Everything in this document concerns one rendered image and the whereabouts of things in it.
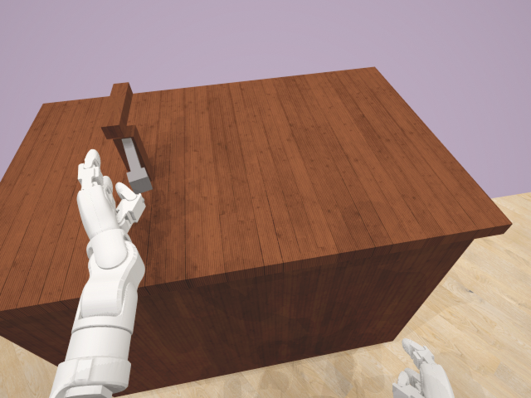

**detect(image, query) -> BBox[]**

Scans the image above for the left robot hand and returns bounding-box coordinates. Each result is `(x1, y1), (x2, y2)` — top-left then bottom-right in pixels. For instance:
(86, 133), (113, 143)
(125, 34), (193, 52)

(77, 149), (146, 240)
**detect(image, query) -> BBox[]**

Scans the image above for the right robot hand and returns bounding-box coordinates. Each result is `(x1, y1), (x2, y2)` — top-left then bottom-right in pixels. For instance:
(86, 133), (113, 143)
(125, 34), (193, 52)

(392, 338), (455, 398)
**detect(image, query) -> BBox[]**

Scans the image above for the tap lever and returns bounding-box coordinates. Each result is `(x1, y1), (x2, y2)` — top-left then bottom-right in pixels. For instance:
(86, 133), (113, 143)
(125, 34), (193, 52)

(122, 138), (153, 194)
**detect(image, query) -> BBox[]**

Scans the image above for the robot left forearm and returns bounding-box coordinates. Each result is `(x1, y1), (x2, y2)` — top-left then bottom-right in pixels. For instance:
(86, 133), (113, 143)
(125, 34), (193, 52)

(49, 229), (145, 398)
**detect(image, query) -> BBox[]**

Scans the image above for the counter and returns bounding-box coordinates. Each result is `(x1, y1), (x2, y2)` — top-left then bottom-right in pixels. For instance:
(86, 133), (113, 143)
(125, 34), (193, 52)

(0, 66), (513, 397)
